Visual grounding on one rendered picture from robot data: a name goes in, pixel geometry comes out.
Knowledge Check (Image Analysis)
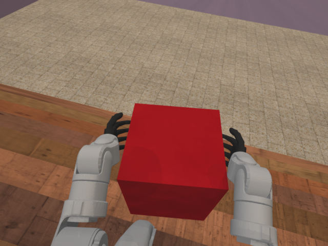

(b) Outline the left robot hand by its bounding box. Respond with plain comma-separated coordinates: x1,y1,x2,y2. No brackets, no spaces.
104,112,131,150

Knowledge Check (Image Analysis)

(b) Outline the carton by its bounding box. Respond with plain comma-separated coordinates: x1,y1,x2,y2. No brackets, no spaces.
117,103,229,221

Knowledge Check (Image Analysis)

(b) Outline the left robot upper arm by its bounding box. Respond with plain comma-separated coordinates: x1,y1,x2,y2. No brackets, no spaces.
52,227,108,246

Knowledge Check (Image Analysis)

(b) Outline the left robot thigh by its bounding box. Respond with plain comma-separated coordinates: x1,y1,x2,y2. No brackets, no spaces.
115,220,156,246

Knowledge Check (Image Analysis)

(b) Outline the left robot forearm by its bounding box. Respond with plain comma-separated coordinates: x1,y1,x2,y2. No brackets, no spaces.
51,134,120,246

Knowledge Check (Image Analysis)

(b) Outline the right robot hand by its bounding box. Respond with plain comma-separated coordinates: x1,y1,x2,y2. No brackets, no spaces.
222,128,247,167

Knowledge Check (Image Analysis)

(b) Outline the right robot forearm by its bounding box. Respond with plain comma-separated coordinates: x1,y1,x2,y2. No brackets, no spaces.
227,152,278,246

